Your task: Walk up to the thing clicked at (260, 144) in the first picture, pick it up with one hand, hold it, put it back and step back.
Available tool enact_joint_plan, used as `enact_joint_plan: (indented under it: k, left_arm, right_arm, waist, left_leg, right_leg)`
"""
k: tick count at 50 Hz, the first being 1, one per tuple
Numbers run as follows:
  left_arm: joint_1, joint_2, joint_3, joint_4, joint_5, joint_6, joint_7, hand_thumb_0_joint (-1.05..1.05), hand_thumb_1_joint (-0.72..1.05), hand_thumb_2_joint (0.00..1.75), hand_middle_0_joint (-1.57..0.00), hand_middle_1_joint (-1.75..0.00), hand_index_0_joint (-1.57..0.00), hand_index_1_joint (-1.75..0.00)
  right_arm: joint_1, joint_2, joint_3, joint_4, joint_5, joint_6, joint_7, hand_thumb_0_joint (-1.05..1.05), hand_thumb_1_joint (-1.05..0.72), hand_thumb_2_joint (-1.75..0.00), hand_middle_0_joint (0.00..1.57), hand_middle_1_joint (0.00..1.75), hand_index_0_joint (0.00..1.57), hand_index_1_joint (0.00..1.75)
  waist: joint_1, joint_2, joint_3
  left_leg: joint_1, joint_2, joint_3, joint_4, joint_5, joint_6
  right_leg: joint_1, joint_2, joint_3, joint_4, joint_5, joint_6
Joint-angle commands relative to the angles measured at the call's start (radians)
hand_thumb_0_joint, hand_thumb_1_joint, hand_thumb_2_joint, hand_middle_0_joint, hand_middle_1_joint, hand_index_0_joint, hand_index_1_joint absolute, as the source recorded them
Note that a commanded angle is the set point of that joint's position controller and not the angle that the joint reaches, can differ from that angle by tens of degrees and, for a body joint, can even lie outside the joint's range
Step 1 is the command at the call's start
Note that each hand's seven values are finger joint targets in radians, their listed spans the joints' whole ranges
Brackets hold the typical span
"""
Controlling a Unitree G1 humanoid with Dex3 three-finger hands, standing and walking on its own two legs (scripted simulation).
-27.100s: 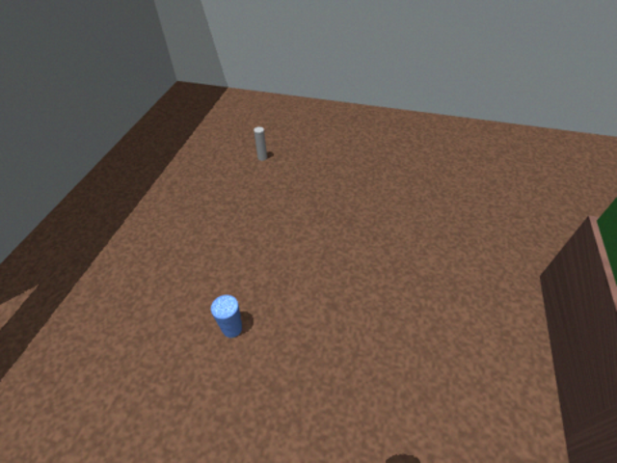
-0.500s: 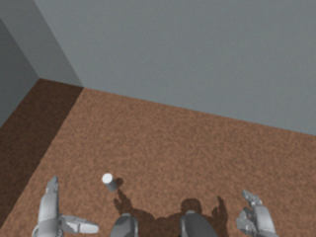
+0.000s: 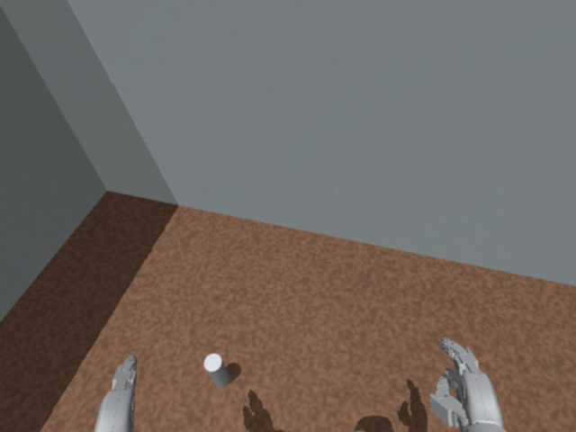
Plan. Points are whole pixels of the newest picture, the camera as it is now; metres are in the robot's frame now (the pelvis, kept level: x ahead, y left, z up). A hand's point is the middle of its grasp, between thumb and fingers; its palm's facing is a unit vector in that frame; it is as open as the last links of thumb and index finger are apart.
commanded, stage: home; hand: left
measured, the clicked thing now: (217, 371) +0.40 +0.23 -0.63
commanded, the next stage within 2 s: stand in 1.44 s
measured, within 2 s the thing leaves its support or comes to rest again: neither
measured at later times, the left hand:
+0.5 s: hand (177, 423) +0.16 +0.17 -0.05, palm faces +0.09 -0.95 -0.29, open 17.7 cm
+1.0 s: hand (171, 428) +0.16 +0.17 -0.05, palm faces +0.09 -0.95 -0.28, open 17.6 cm
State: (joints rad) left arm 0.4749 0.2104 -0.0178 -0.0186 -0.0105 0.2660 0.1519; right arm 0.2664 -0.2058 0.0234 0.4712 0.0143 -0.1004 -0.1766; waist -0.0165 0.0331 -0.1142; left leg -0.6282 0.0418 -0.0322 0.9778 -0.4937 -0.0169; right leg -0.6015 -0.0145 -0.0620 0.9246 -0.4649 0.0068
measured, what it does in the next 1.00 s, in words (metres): stands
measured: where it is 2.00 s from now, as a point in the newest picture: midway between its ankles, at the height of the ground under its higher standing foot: outside the picture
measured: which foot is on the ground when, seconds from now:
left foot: down 0.00-1.00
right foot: down 0.00-1.00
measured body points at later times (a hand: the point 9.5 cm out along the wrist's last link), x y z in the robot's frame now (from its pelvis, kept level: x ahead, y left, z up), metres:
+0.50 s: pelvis +0.00 -0.01 +0.00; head +0.02 -0.02 +0.45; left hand +0.16 +0.21 -0.03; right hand +0.15 -0.26 -0.07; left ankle +0.00 +0.13 -0.69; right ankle +0.00 -0.13 -0.69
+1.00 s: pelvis -0.01 -0.01 +0.00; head +0.01 -0.01 +0.45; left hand +0.15 +0.22 -0.03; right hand +0.15 -0.25 -0.07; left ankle +0.00 +0.13 -0.69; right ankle +0.00 -0.13 -0.69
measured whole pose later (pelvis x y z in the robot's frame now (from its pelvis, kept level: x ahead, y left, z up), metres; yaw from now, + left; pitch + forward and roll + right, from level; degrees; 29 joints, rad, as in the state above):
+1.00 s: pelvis -0.01 -0.01 +0.00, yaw +0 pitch +7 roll -1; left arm 0.46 0.20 -0.01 0.01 -0.01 0.26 0.13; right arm 0.28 -0.21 0.02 0.51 0.01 -0.14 -0.18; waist -0.02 0.03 -0.10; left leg -0.61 0.05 -0.03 0.95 -0.47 -0.03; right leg -0.59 -0.01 -0.06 0.91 -0.44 0.00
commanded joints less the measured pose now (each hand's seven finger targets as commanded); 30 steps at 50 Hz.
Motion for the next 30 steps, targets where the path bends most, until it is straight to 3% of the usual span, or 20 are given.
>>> enact_joint_plan:
  k: [1, 5, 6, 8, 13, 21, 22, 24, 26, 27, 29, 30]
  left_arm:
    - [-0.032, 0.094, 0.057, -0.183, 0.009, -0.055, 0.007, 0.00, -0.60, 0.02, -0.05, -0.05, -0.05, -0.05]
    - [-0.025, 0.093, 0.060, -0.169, 0.008, -0.054, 0.005, 0.00, -0.61, 0.02, -0.05, -0.04, -0.05, -0.04]
    - [0.003, 0.068, 0.044, -0.122, 0.009, -0.050, 0.002, 0.00, -0.61, 0.02, -0.05, -0.04, -0.05, -0.04]
    - [-0.042, 0.105, 0.075, -0.176, 0.008, -0.060, 0.005, 0.00, -0.58, 0.04, -0.05, -0.05, -0.05, -0.05]
    - [-0.028, 0.092, 0.061, -0.156, 0.007, -0.061, -0.002, 0.00, -0.61, 0.02, -0.05, -0.05, -0.05, -0.05]
    - [-0.038, 0.108, 0.078, -0.155, 0.007, -0.059, -0.004, 0.00, -0.60, 0.03, -0.05, -0.05, -0.05, -0.05]
    - [-0.009, 0.077, 0.053, -0.122, 0.008, -0.057, -0.008, 0.00, -0.60, 0.03, -0.05, -0.05, -0.05, -0.05]
    - [-0.043, 0.108, 0.079, -0.170, 0.009, -0.063, -0.004, 0.00, -0.59, 0.03, -0.05, -0.05, -0.05, -0.05]
    - [-0.019, 0.077, 0.050, -0.125, 0.009, -0.058, -0.009, 0.00, -0.61, 0.02, -0.04, -0.04, -0.04, -0.04]
    - [-0.057, 0.102, 0.070, -0.175, 0.006, -0.061, -0.007, 0.00, -0.61, 0.02, -0.05, -0.05, -0.05, -0.05]
    - [-0.044, 0.119, 0.088, -0.150, 0.009, -0.059, -0.005, 0.00, -0.60, 0.03, -0.05, -0.05, -0.05, -0.05]
    - [-0.038, 0.100, 0.068, -0.151, 0.009, -0.060, -0.008, 0.00, -0.61, 0.02, -0.05, -0.05, -0.05, -0.05]
  right_arm:
    - [-0.053, -0.118, -0.046, -0.135, -0.003, -0.058, -0.010, 0.00, -0.90, -0.90, 0.20, 0.30, 0.20, 0.30]
    - [-0.057, -0.122, -0.049, -0.135, -0.003, -0.063, -0.009, 0.00, -0.90, -0.90, 0.20, 0.30, 0.20, 0.30]
    - [-0.058, -0.112, -0.042, -0.130, -0.003, -0.064, -0.008, 0.00, -0.90, -0.90, 0.20, 0.30, 0.20, 0.30]
    - [-0.055, -0.117, -0.047, -0.122, -0.001, -0.066, -0.008, 0.00, -0.90, -0.90, 0.20, 0.30, 0.20, 0.30]
    - [-0.055, -0.118, -0.048, -0.124, -0.003, -0.069, -0.009, 0.00, -0.90, -0.90, 0.20, 0.30, 0.20, 0.30]
    - [-0.062, -0.120, -0.049, -0.124, -0.002, -0.075, -0.010, 0.00, -0.90, -0.90, 0.20, 0.30, 0.20, 0.30]
    - [-0.057, -0.113, -0.046, -0.115, -0.001, -0.075, -0.009, 0.00, -0.90, -0.90, 0.20, 0.30, 0.20, 0.30]
    - [-0.059, -0.123, -0.054, -0.124, -0.002, -0.074, -0.012, 0.00, -0.90, -0.90, 0.20, 0.30, 0.20, 0.30]
    - [-0.058, -0.115, -0.045, -0.113, -0.002, -0.076, -0.011, 0.00, -0.90, -0.90, 0.20, 0.30, 0.20, 0.30]
    - [-0.055, -0.117, -0.049, -0.118, -0.002, -0.078, -0.013, 0.00, -0.90, -0.90, 0.20, 0.30, 0.20, 0.30]
    - [-0.062, -0.120, -0.051, -0.123, -0.002, -0.078, -0.015, 0.00, -0.90, -0.90, 0.20, 0.30, 0.20, 0.30]
    - [-0.059, -0.113, -0.046, -0.118, -0.003, -0.079, -0.014, 0.00, -0.90, -0.90, 0.20, 0.30, 0.20, 0.30]
  waist:
    - [-0.011, 0.008, -0.092]
    - [-0.012, 0.002, -0.079]
    - [-0.012, -0.010, -0.064]
    - [-0.004, 0.009, -0.098]
    - [-0.014, -0.011, -0.090]
    - [-0.006, -0.022, -0.079]
    - [-0.010, -0.030, -0.077]
    - [-0.009, -0.010, -0.104]
    - [-0.013, -0.012, -0.069]
    - [-0.015, -0.021, -0.094]
    - [-0.010, -0.033, -0.084]
    - [-0.011, -0.033, -0.079]
  left_leg:
    - [0.077, -0.034, 0.019, -0.166, 0.245, 0.016]
    - [0.067, -0.037, 0.022, -0.170, 0.220, 0.018]
    - [0.061, -0.037, 0.026, -0.166, 0.224, 0.019]
    - [0.077, -0.037, 0.027, -0.165, 0.244, 0.017]
    - [0.073, -0.038, 0.033, -0.158, 0.236, 0.022]
    - [0.064, -0.040, 0.037, -0.156, 0.222, 0.026]
    - [0.065, -0.038, 0.038, -0.160, 0.216, 0.025]
    - [0.084, -0.037, 0.037, -0.162, 0.236, 0.024]
    - [0.075, -0.037, 0.038, -0.162, 0.226, 0.024]
    - [0.079, -0.039, 0.039, -0.156, 0.228, 0.027]
    - [0.067, -0.042, 0.044, -0.153, 0.206, 0.031]
    - [0.073, -0.042, 0.045, -0.151, 0.211, 0.031]
  right_leg:
    - [0.078, 0.032, -0.009, -0.148, 0.218, -0.013]
    - [0.073, 0.031, -0.006, -0.160, 0.199, -0.011]
    - [0.071, 0.031, -0.006, -0.165, 0.205, -0.008]
    - [0.090, 0.028, -0.001, -0.158, 0.225, -0.009]
    - [0.080, 0.026, 0.005, -0.167, 0.225, -0.006]
    - [0.085, 0.021, 0.009, -0.176, 0.219, -0.002]
    - [0.075, 0.024, 0.008, -0.176, 0.208, -0.004]
    - [0.088, 0.023, 0.008, -0.171, 0.225, -0.006]
    - [0.072, 0.024, 0.008, -0.177, 0.217, -0.005]
    - [0.084, 0.022, 0.012, -0.181, 0.226, -0.002]
    - [0.082, 0.016, 0.019, -0.194, 0.209, 0.002]
    - [0.083, 0.013, 0.024, -0.199, 0.213, 0.004]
